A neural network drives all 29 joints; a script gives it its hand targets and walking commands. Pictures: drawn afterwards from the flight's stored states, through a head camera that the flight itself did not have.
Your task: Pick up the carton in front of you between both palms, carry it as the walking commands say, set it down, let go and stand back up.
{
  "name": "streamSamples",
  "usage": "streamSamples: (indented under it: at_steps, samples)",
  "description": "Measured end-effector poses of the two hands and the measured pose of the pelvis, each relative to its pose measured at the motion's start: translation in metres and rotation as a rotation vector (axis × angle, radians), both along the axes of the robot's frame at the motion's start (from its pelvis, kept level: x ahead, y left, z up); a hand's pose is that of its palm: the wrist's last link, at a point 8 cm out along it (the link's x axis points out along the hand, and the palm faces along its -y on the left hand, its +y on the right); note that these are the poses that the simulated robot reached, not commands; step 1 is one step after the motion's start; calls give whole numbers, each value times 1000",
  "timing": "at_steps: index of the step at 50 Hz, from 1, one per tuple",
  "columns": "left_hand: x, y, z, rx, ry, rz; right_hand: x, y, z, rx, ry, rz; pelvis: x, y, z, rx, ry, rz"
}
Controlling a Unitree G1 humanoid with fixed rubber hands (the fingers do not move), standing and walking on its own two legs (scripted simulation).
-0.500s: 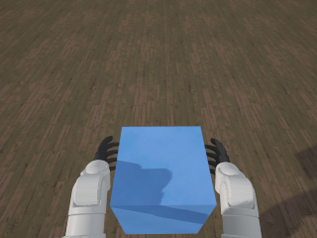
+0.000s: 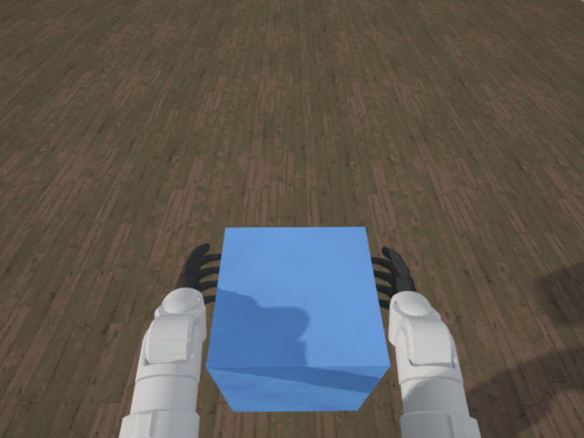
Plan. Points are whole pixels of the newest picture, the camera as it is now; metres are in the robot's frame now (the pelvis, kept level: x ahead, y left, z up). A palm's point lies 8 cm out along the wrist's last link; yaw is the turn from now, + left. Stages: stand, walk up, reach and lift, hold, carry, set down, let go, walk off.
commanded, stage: carry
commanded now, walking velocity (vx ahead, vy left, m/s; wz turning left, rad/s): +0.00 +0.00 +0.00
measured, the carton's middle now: (295, 324) +0.29 +0.00 -0.05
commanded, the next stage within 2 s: hold in 0.78 s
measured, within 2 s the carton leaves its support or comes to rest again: neither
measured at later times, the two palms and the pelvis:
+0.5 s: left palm (184, 309) +0.27 +0.15 +0.03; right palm (400, 313) +0.27 -0.15 +0.03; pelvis -0.02 +0.01 +0.00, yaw +0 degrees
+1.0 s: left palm (172, 313) +0.26 +0.16 +0.05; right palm (397, 321) +0.25 -0.13 +0.04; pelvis -0.03 +0.01 +0.01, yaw +1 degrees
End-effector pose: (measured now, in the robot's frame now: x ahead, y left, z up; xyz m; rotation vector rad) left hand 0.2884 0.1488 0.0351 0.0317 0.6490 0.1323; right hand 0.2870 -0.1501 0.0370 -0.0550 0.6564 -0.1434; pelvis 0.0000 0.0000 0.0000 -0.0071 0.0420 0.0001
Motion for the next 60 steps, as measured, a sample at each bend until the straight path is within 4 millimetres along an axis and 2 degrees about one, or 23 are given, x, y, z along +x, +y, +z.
streamSamples:
  at_steps: [14,30,39,44,51,60]
  samples:
    - [-15,2,-1,8,22,-2,-14,2,-2,0,22,5,-13,2,0,1,0,1]
    - [-19,6,-3,14,31,-8,-20,6,-6,5,31,2,-19,7,0,6,4,-2]
    - [-20,8,-2,8,25,-5,-19,9,-2,0,25,5,-19,9,0,9,-5,-5]
    - [-25,8,6,33,17,-37,-30,8,4,4,17,-1,-20,12,9,-4,-80,10]
    - [-34,16,13,33,14,-16,-37,17,7,12,10,3,-31,15,11,-9,-125,14]
    - [-58,19,12,30,23,4,-52,20,10,11,18,20,-53,14,10,-1,-170,24]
